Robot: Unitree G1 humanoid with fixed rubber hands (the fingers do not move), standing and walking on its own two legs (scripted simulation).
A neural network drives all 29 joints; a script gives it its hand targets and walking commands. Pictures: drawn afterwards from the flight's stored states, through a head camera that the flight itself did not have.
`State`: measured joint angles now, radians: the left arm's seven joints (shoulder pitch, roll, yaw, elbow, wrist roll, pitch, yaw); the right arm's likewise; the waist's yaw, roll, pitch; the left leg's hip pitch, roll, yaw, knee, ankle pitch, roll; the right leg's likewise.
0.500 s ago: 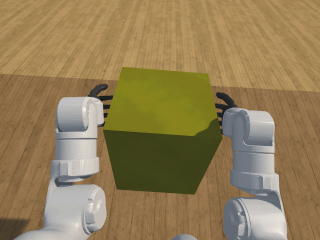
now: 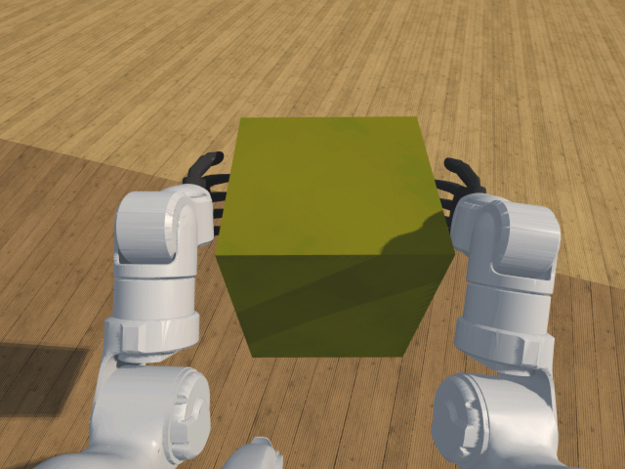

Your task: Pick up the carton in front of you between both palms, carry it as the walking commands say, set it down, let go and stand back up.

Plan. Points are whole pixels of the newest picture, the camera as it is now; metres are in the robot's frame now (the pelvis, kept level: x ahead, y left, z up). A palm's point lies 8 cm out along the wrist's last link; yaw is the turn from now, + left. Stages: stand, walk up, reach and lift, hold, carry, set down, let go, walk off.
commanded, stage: carry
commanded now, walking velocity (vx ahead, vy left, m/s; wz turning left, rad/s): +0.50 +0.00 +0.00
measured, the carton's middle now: (327, 246) +0.39 +0.04 +0.09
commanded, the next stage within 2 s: none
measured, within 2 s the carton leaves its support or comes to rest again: neither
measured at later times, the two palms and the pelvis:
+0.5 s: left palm (291, 45) +0.70 +0.14 +0.21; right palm (482, 61) +0.70 -0.16 +0.21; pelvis +0.33 +0.00 +0.04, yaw -1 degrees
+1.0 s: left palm out of the picture +1.02 +0.13 +0.27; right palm out of the picture +0.98 -0.16 +0.26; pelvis +0.63 +0.03 +0.11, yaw -1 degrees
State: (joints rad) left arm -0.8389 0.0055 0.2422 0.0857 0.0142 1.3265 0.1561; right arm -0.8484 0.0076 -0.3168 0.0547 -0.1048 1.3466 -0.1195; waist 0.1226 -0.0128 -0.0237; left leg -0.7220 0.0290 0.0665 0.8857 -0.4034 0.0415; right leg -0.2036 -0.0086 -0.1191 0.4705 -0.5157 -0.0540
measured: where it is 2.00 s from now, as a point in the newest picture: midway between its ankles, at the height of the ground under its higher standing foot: (354, 186)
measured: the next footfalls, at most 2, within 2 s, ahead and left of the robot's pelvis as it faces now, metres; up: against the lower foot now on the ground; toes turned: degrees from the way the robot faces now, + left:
left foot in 0.06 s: +0.22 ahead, +0.11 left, +0.04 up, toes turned +5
right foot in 0.44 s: +0.47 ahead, -0.10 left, +0.08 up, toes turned -7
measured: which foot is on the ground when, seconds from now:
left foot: up 0.00-0.04, down 0.06-0.46, up 0.48-0.80, down 0.82-1.00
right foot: down 0.00-0.08, up 0.10-0.42, down 0.44-0.84, up 0.86-1.00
